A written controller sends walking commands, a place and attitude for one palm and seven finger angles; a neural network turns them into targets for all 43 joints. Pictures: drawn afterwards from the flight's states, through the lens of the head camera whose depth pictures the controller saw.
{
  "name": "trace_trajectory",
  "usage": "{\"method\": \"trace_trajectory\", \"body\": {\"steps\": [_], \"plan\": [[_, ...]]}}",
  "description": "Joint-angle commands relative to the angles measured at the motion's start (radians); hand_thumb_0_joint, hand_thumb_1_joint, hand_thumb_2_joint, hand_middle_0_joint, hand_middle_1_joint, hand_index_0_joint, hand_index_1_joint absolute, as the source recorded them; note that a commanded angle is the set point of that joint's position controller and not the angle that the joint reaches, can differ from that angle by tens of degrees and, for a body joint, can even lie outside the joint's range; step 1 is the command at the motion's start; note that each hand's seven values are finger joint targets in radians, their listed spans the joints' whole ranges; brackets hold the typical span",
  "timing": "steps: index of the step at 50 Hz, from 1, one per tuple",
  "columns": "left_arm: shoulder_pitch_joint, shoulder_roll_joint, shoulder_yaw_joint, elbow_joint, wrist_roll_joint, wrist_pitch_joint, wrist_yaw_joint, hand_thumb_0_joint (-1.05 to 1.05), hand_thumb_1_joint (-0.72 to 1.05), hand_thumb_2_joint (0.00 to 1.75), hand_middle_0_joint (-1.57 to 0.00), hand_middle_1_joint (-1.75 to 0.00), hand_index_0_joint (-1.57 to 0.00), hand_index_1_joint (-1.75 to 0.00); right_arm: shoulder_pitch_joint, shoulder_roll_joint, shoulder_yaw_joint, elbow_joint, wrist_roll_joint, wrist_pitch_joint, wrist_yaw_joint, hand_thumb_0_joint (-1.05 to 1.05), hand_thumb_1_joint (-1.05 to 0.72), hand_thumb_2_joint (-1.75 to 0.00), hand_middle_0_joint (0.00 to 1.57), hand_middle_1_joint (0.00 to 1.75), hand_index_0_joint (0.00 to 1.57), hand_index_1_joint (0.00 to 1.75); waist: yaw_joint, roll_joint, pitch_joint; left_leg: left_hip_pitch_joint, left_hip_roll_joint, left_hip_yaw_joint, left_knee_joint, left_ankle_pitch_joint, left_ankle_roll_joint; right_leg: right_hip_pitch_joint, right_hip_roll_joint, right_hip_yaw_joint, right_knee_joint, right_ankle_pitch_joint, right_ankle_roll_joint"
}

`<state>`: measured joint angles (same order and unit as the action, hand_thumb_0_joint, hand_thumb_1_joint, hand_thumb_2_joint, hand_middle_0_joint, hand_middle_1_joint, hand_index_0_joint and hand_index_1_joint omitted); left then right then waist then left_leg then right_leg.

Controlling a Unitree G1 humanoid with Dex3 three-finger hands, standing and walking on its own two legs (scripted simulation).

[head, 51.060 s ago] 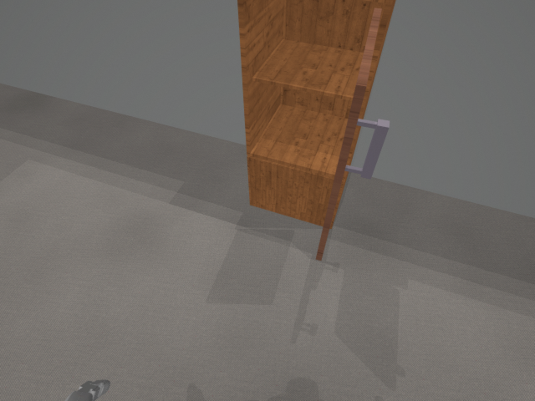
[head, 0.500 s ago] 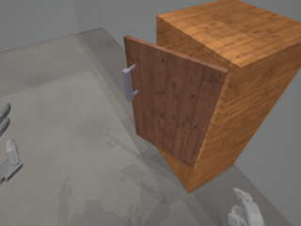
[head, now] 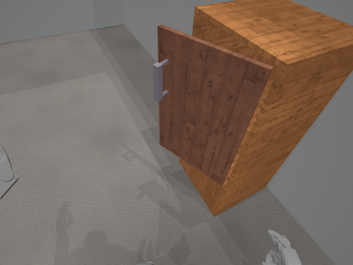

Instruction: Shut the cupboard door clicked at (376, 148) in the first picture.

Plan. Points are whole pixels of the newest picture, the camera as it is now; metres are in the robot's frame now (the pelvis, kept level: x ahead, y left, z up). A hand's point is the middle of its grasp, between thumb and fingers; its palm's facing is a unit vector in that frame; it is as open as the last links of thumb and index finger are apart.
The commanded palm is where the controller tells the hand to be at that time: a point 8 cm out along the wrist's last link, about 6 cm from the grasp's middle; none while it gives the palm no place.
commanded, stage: step back with the hand held close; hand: left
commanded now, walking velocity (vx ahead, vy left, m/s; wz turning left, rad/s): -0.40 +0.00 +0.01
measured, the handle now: (161, 80) +0.69 +0.10 +0.03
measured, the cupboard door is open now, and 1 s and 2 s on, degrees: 24 24 24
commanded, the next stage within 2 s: stop stepping back and stand still in 0.94 s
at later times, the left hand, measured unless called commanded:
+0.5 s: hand out of the picture +0.17 +0.28 +0.19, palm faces +0.48 -0.75 -0.46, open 7.4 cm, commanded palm +0.10 +0.31 +0.20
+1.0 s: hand out of the picture +0.06 +0.25 +0.19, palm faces +0.49 -0.77 -0.40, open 7.4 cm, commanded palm +0.00 +0.28 +0.20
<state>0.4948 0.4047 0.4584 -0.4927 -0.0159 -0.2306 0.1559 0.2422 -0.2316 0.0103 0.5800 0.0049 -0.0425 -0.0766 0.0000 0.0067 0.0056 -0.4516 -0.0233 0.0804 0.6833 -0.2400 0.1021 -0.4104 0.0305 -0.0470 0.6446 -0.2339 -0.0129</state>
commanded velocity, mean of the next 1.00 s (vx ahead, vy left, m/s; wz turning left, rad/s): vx -0.40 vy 0.00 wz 0.00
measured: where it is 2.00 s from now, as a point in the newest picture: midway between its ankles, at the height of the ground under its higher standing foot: outside the picture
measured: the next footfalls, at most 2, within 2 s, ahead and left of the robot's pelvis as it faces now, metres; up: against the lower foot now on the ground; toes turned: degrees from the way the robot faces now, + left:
right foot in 0.60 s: -0.11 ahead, -0.13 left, +0.00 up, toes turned +2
left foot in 1.00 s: -0.05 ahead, +0.09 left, +0.00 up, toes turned +2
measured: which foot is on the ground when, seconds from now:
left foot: down 0.00-0.80, up 0.82-0.98, down 1.00-1.00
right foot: down 0.00-0.40, up 0.42-0.58, down 0.60-1.00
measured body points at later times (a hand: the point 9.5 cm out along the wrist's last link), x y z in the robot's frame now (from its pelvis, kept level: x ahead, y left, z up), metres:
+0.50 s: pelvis -0.02 +0.00 +0.00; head -0.01 +0.03 +0.45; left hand +0.14 +0.32 +0.21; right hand +0.13 -0.24 -0.07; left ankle +0.08 +0.06 -0.72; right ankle -0.05 -0.13 -0.70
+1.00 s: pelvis -0.13 -0.02 +0.02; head -0.15 +0.00 +0.47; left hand +0.03 +0.29 +0.21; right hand +0.03 -0.29 -0.06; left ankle -0.09 +0.09 -0.71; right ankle -0.15 -0.14 -0.72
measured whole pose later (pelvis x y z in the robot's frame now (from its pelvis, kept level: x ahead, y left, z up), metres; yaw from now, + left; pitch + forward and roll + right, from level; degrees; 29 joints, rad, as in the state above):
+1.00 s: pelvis -0.13 -0.02 +0.02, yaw +1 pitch +2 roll -2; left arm 0.49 0.43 0.41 -0.47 -0.04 -0.18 0.17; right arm 0.24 -0.26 -0.01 0.64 0.01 0.00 -0.10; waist 0.01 -0.02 -0.09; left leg -0.41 0.02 -0.01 0.63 -0.20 -0.02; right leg -0.24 0.05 0.00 0.51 -0.31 -0.02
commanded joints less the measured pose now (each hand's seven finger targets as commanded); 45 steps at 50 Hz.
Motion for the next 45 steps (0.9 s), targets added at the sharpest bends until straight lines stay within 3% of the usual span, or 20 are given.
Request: {"method": "trace_trajectory", "body": {"steps": [1,7,11,14,16,19,21,23,26,27,30,33,35,37,38,40,41,42,43,45], "plan": [[-0.062,0.193,0.123,-0.208,0.002,-0.072,0.019,0.00,0.90,0.90,-0.20,-0.30,-0.20,-0.30,-0.105,-0.151,-0.069,-0.155,-0.007,-0.055,-0.006,0.00,-0.90,-0.90,0.20,0.30,0.20,0.30,-0.008,0.088,-0.069,-0.414,0.199,-0.273,-0.336,-0.488,0.012,0.389,-0.049,0.181,0.042,-0.021,-0.006],[-0.033,0.225,0.163,-0.216,0.005,-0.083,0.024,0.00,0.90,0.90,-0.20,-0.30,-0.20,-0.30,-0.103,-0.145,-0.072,-0.147,-0.012,-0.060,-0.003,0.00,-0.90,-0.90,0.20,0.30,0.20,0.30,-0.008,0.065,-0.091,-0.399,0.183,-0.265,-0.288,-0.475,-0.003,0.353,-0.077,0.229,-0.002,-0.055,-0.023],[-0.041,0.211,0.134,-0.233,0.000,-0.087,0.028,0.00,0.90,0.90,-0.20,-0.30,-0.20,-0.30,-0.092,-0.132,-0.067,-0.143,-0.011,-0.058,0.002,0.00,-0.90,-0.90,0.20,0.30,0.20,0.30,-0.018,0.023,-0.094,-0.298,0.139,-0.237,-0.207,-0.405,-0.026,0.232,-0.128,0.283,-0.104,-0.104,-0.044],[-0.014,0.213,0.132,-0.247,-0.005,-0.090,0.032,0.00,0.90,0.90,-0.20,-0.30,-0.20,-0.30,-0.093,-0.127,-0.064,-0.138,-0.012,-0.057,0.000,0.00,-0.90,-0.90,0.20,0.30,0.20,0.30,-0.021,0.024,-0.119,-0.227,0.140,-0.241,-0.225,-0.347,-0.031,0.200,-0.119,0.245,-0.113,-0.090,-0.038],[0.001,0.217,0.146,-0.248,-0.004,-0.094,0.034,0.00,0.90,0.90,-0.20,-0.30,-0.20,-0.30,-0.096,-0.134,-0.066,-0.138,-0.010,-0.061,-0.005,0.00,-0.90,-0.90,0.20,0.30,0.20,0.30,-0.019,0.081,-0.130,-0.286,0.175,-0.272,-0.302,-0.399,-0.009,0.274,-0.067,0.185,-0.048,-0.062,-0.015],[-0.005,0.209,0.160,-0.263,-0.003,-0.097,0.023,0.00,0.90,0.90,-0.20,-0.30,-0.20,-0.30,-0.111,-0.146,-0.073,-0.137,-0.016,-0.075,-0.014,0.00,-0.90,-0.90,0.20,0.30,0.20,0.30,-0.005,0.169,-0.146,-0.422,0.287,-0.371,-0.452,-0.454,0.026,0.449,0.029,0.095,0.158,0.046,0.014],[-0.006,0.214,0.169,-0.240,-0.003,-0.092,0.012,0.00,0.90,0.90,-0.20,-0.30,-0.20,-0.30,-0.112,-0.149,-0.084,-0.134,-0.019,-0.083,-0.014,0.00,-0.90,-0.90,0.20,0.30,0.20,0.30,-0.004,0.186,-0.123,-0.452,0.347,-0.414,-0.509,-0.530,0.044,0.460,0.067,0.088,0.237,-0.058,0.023],[0.000,0.193,0.147,-0.230,-0.016,-0.092,0.003,0.00,0.90,0.90,-0.20,-0.30,-0.20,-0.30,-0.108,-0.130,-0.079,-0.121,-0.030,-0.094,-0.011,0.00,-0.90,-0.90,0.20,0.30,0.20,0.30,-0.005,0.132,-0.098,-0.323,0.335,-0.413,-0.483,-0.374,0.034,0.363,0.063,0.090,0.163,-0.113,0.016],[0.001,0.171,0.099,-0.245,-0.042,-0.098,-0.006,0.00,0.90,0.90,-0.20,-0.30,-0.20,-0.30,-0.112,-0.119,-0.071,-0.083,-0.030,-0.113,0.002,0.00,-0.90,-0.90,0.20,0.30,0.20,0.30,-0.002,0.141,-0.133,-0.050,0.303,-0.368,-0.457,-0.160,-0.009,0.227,0.050,0.079,-0.046,-0.173,0.001],[-0.002,0.183,0.102,-0.260,-0.035,-0.104,-0.005,0.00,0.90,0.90,-0.20,-0.30,-0.20,-0.30,-0.112,-0.127,-0.075,-0.070,-0.035,-0.119,0.005,0.00,-0.90,-0.90,0.20,0.30,0.20,0.30,-0.003,0.180,-0.166,0.034,0.293,-0.345,-0.428,-0.037,-0.020,0.221,0.044,0.083,-0.113,-0.120,0.001],[-0.031,0.186,0.070,-0.287,-0.044,-0.113,-0.006,0.00,0.90,0.90,-0.20,-0.30,-0.20,-0.30,-0.109,-0.120,-0.073,-0.034,-0.026,-0.122,0.011,0.00,-0.90,-0.90,0.20,0.30,0.20,0.30,0.007,0.169,-0.339,0.383,0.262,-0.254,-0.282,0.554,-0.051,0.141,0.023,0.087,-0.235,0.035,0.015],[-0.006,0.212,0.090,-0.330,-0.050,-0.099,-0.009,0.00,0.90,0.90,-0.20,-0.30,-0.20,-0.30,-0.128,-0.106,-0.078,-0.054,-0.017,-0.116,0.020,0.00,-0.90,-0.90,0.20,0.30,0.20,0.30,0.003,0.181,-0.468,0.538,0.237,-0.182,-0.240,0.717,-0.052,0.131,0.033,0.062,-0.197,0.081,0.043],[0.055,0.248,0.134,-0.328,-0.072,-0.078,-0.016,0.00,0.90,0.90,-0.20,-0.30,-0.20,-0.30,-0.158,-0.099,-0.075,-0.099,-0.003,-0.096,0.022,0.00,-0.90,-0.90,0.20,0.30,0.20,0.30,0.002,0.131,-0.450,0.476,0.224,-0.148,-0.253,0.533,-0.048,0.131,0.024,0.059,-0.179,0.061,0.063],[0.154,0.290,0.198,-0.290,-0.085,-0.060,-0.023,0.00,0.90,0.90,-0.20,-0.30,-0.20,-0.30,-0.201,-0.095,-0.065,-0.143,-0.001,-0.069,0.018,0.00,-0.90,-0.90,0.20,0.30,0.20,0.30,0.010,0.109,-0.366,0.262,0.196,-0.134,-0.297,0.190,-0.069,0.193,-0.004,0.060,-0.215,0.048,0.037],[0.164,0.272,0.181,-0.257,-0.094,-0.052,-0.028,0.00,0.90,0.90,-0.20,-0.30,-0.20,-0.30,-0.211,-0.081,-0.055,-0.161,0.004,-0.053,0.014,0.00,-0.90,-0.90,0.20,0.30,0.20,0.30,-0.001,0.049,-0.262,0.170,0.159,-0.107,-0.276,0.006,-0.087,0.145,-0.051,0.101,-0.267,-0.008,0.017],[0.136,0.300,0.179,-0.216,-0.077,-0.049,-0.015,0.00,0.90,0.90,-0.20,-0.30,-0.20,-0.30,-0.194,-0.082,-0.059,-0.150,0.006,-0.037,0.003,0.00,-0.90,-0.90,0.20,0.30,0.20,0.30,-0.013,-0.112,-0.109,0.200,0.030,-0.050,0.072,-0.104,-0.149,-0.204,-0.279,0.359,-0.504,-0.291,-0.075],[0.099,0.298,0.171,-0.186,-0.051,-0.036,-0.002,0.00,0.90,0.90,-0.20,-0.30,-0.20,-0.30,-0.193,-0.085,-0.063,-0.128,-0.014,-0.025,0.001,0.00,-0.90,-0.90,0.20,0.30,0.20,0.30,-0.004,-0.141,-0.028,0.104,0.014,-0.096,0.255,-0.148,-0.151,-0.253,-0.366,0.434,-0.510,-0.185,-0.141],[0.052,0.303,0.175,-0.184,-0.042,-0.031,0.008,0.00,0.90,0.90,-0.20,-0.30,-0.20,-0.30,-0.176,-0.089,-0.065,-0.104,-0.027,-0.022,-0.002,0.00,-0.90,-0.90,0.20,0.30,0.20,0.30,-0.015,-0.112,-0.023,0.062,0.016,-0.135,0.355,-0.197,-0.143,-0.242,-0.398,0.423,-0.470,0.018,-0.181],[0.038,0.258,0.122,-0.145,-0.035,-0.013,0.013,0.00,0.90,0.90,-0.20,-0.30,-0.20,-0.30,-0.173,-0.049,-0.043,-0.100,-0.028,-0.009,-0.008,0.00,-0.90,-0.90,0.20,0.30,0.20,0.30,-0.022,-0.090,0.019,-0.020,0.048,-0.160,0.309,-0.191,-0.139,-0.134,-0.357,0.331,-0.396,0.207,-0.167],[-0.069,0.216,0.042,-0.114,-0.016,0.002,0.019,0.00,0.90,0.90,-0.20,-0.30,-0.20,-0.30,-0.163,-0.057,-0.023,-0.094,-0.021,0.006,-0.023,0.00,-0.90,-0.90,0.20,0.30,0.20,0.30,-0.027,-0.044,0.042,-0.030,0.050,-0.119,0.141,-0.138,-0.143,-0.007,-0.250,0.211,-0.293,0.446,-0.109]]}}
